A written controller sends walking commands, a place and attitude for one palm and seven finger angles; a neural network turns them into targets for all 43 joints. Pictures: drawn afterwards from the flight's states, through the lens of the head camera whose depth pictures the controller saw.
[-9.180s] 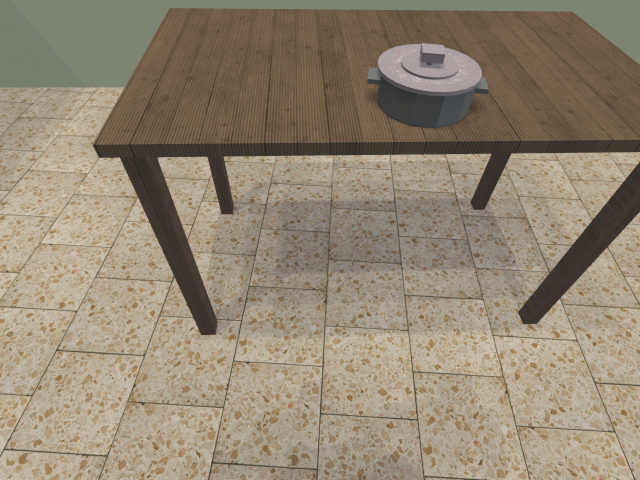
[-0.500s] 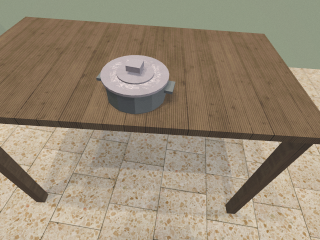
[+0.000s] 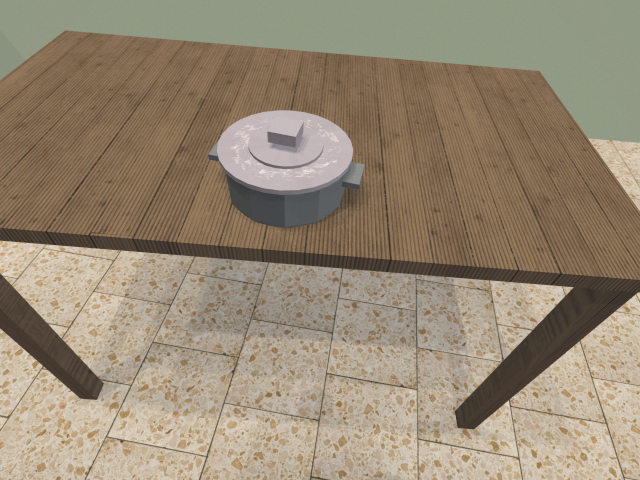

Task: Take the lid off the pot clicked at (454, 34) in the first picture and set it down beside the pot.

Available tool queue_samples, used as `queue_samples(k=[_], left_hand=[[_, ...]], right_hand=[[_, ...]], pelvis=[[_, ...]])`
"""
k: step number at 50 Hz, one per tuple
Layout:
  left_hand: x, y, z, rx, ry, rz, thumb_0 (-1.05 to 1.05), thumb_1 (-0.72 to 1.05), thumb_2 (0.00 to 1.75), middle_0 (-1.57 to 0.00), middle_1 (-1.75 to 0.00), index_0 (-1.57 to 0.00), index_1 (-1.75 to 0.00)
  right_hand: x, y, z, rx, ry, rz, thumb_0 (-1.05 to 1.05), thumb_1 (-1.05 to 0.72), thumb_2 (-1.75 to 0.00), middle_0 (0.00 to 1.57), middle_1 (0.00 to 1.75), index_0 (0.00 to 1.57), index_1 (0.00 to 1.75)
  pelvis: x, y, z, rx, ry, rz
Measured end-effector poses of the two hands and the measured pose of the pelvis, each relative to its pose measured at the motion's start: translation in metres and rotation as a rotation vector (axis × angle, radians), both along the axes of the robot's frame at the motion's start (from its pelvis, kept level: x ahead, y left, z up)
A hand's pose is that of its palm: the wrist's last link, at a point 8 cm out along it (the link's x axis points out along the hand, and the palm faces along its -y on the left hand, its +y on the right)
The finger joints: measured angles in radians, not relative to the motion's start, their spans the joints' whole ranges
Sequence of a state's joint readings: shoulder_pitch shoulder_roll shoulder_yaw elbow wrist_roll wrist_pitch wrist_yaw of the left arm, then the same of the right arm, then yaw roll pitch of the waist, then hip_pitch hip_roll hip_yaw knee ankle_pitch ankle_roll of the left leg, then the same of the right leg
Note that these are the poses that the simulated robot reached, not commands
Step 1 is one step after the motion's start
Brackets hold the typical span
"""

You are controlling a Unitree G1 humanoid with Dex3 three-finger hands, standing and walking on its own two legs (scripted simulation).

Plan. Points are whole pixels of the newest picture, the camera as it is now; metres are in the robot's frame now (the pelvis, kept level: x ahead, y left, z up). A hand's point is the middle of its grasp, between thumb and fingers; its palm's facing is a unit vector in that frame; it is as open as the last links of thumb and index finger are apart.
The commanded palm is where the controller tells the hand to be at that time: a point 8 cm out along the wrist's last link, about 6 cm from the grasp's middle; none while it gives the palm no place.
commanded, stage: look again from close up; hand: left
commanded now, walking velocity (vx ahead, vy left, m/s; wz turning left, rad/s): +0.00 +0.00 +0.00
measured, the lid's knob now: (285, 131) +0.55 +0.10 +0.15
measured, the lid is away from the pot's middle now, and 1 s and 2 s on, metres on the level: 0.00 0.00 0.00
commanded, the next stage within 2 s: shuffle to correct the standing spot in 0.06 s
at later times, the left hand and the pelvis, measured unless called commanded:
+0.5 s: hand out of the picture -0.01 +0.17 -0.18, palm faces +0.07 -0.98 -0.17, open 7.4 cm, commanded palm none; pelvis +0.02 -0.01 -0.01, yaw +1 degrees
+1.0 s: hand (215, 470) +0.17 +0.16 -0.17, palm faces +0.05 -0.97 -0.24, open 7.3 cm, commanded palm none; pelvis +0.09 -0.03 +0.00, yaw +1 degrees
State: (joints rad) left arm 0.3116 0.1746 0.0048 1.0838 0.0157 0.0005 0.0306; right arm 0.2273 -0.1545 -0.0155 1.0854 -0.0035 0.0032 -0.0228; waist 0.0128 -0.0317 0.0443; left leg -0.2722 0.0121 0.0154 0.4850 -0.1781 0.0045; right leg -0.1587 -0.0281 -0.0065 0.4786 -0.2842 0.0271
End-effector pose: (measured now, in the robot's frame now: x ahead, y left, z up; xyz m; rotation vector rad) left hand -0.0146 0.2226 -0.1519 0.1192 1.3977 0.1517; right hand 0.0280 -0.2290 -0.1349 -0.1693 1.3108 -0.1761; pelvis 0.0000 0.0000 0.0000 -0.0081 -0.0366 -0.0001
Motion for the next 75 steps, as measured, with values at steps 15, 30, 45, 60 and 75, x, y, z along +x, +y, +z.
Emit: queue_samples(k=[15,30,45,60,75], left_hand=[[-0.006,0.004,0.0,-0.001,0.008,0.004,0.0,0.9,0.9,-0.2,-0.3,-0.2,-0.3],[0.004,-0.01,-0.012,-0.029,0.065,0.056,0.0,0.9,0.9,-0.2,-0.3,-0.2,-0.3],[0.152,-0.01,0.01,0.076,-0.163,-0.019,0.01,0.94,0.9,-0.2,-0.3,-0.2,-0.3],[0.144,0.0,-0.006,0.029,-0.161,-0.018,0.0,0.91,0.9,-0.2,-0.3,-0.21,-0.3],[0.065,0.06,0.017,0.114,-0.036,-0.023,0.0,0.91,0.9,-0.2,-0.3,-0.2,-0.3]], right_hand=[[-0.013,0.004,-0.002,0.011,0.025,-0.012,0.01,-0.93,-0.9,0.2,0.3,0.2,0.3],[0.004,0.009,-0.014,0.032,0.074,-0.04,0.01,-0.91,-0.9,0.2,0.3,0.2,0.3],[0.038,-0.007,-0.023,0.074,0.13,-0.06,0.0,-0.91,-0.9,0.2,0.3,0.2,0.3],[0.125,-0.019,0.005,-0.048,-0.123,0.004,0.0,-0.91,-0.9,0.2,0.3,0.2,0.3],[0.116,0.04,-0.007,0.065,-0.188,0.064,0.0,-0.91,-0.9,0.2,0.3,0.2,0.3]], pelvis=[[0.001,0.001,-0.001,0.001,0.006,0.004],[0.044,-0.004,-0.013,-0.003,0.016,0.007],[0.09,-0.03,-0.009,0.03,0.032,0.009],[0.076,-0.005,-0.01,-0.002,-0.005,0.003],[0.059,0.032,-0.008,0.003,0.017,-0.02]])
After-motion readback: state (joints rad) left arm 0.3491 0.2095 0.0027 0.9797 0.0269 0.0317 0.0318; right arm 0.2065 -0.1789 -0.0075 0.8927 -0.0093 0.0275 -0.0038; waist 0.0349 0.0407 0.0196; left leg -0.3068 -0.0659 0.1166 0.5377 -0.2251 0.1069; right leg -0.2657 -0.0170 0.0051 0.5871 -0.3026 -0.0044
